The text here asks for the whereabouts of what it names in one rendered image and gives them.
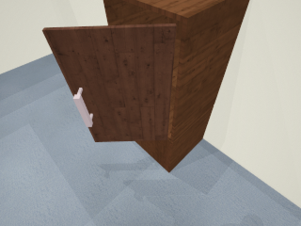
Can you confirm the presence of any handle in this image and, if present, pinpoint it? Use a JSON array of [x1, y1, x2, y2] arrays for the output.
[[73, 88, 93, 127]]

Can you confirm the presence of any cupboard door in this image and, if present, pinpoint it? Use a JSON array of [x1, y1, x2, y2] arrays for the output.
[[42, 24, 177, 142]]

